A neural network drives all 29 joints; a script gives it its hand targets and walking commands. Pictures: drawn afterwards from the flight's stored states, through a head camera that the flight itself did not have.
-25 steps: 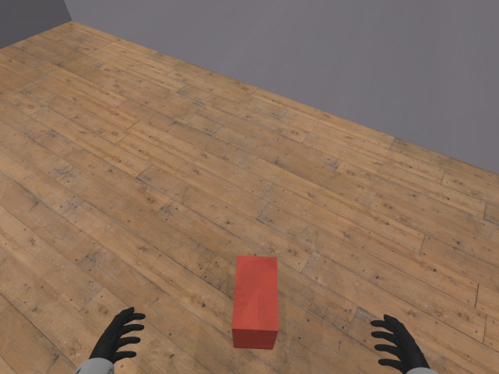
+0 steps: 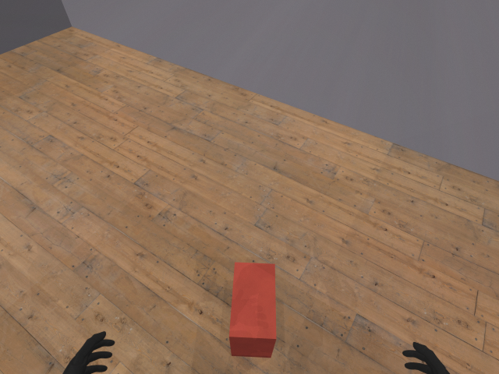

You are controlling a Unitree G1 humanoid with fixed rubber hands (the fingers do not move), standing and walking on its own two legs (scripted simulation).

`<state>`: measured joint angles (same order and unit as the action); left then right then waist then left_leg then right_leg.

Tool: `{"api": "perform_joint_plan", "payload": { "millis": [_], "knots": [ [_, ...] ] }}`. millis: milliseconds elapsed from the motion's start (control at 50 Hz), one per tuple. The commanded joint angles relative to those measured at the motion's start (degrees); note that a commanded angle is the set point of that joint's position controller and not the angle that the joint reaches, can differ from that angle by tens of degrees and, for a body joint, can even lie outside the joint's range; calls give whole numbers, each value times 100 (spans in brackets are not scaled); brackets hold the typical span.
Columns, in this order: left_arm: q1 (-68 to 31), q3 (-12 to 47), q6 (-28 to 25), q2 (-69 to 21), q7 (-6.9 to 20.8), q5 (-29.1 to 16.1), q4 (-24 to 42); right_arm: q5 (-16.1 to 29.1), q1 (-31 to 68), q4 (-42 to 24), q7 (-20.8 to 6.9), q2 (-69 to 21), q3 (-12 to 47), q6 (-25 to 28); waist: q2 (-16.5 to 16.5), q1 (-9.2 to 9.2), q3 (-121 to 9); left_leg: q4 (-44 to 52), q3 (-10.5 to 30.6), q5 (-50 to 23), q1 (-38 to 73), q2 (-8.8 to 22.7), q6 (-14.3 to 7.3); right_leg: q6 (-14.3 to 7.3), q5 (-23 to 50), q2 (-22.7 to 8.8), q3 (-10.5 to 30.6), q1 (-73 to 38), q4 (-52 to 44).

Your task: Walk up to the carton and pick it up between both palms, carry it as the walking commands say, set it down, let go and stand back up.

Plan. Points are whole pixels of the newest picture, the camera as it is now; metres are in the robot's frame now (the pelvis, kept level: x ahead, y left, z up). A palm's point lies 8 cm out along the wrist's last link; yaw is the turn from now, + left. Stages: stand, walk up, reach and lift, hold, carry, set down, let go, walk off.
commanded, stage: stand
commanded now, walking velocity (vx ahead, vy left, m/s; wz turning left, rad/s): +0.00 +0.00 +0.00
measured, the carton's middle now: (253, 310) +0.43 +0.00 -0.65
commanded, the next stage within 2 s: none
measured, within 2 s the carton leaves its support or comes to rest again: neither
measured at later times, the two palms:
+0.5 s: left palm out of the picture +0.09 +0.30 -0.09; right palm out of the picture +0.09 -0.30 -0.09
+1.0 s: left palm out of the picture +0.07 +0.30 -0.10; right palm out of the picture +0.07 -0.31 -0.09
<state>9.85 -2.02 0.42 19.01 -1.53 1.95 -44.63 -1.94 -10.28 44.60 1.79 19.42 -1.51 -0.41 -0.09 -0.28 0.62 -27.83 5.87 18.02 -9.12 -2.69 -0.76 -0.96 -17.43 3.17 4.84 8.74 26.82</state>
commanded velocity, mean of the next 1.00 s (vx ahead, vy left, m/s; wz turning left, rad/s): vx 0.00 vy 0.00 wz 0.00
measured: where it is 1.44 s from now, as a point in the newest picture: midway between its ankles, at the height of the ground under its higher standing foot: outside the picture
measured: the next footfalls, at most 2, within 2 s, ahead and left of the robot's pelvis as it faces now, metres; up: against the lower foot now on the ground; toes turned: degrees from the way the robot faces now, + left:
none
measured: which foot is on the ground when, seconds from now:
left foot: down 0.00-1.00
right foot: down 0.00-1.00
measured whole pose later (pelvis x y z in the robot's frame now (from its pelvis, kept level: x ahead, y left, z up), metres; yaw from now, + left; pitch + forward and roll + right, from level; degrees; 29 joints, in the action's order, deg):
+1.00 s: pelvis -0.02 +0.00 +0.01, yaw +0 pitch -3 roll +0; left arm 7.6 -0.4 -0.6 21.7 -1.0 1.2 -57.1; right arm -1.0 -8.1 56.5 1.2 21.8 -0.3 0.4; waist 0.0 0.0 1.9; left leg -21.1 5.9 12.6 -5.8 -2.5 -0.5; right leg -0.9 -12.4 2.7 5.0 5.8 20.9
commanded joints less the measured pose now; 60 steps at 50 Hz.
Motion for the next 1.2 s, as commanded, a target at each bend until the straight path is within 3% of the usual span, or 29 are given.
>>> {"api": "perform_joint_plan", "payload": {
  "millis": [0, 600, 1180],
  "knots": [
    [-145, -201, -80, 861, -25, -8, 234, 10, 128, -236, 31, 893, -203, 80, 4, 5, -341, 275, 342, -2121, 86, 588, -12, -17, 2114, -615, 362, -226, -249],
    [-314, -68, -141, 1109, 9, -53, -684, 65, 314, 632, -11, 1104, -86, 134, 6, 20, -45, 846, 466, -1437, 167, 689, -49, -38, 1500, -736, 533, -295, -747],
    [-473, 1, -163, 1256, 38, -91, -1121, 108, 447, 1059, -40, 1228, -48, 148, -1, 32, -45, 1014, 512, -1407, 227, 738, -67, -67, 1446, -796, 555, -319, -910]
  ]
}}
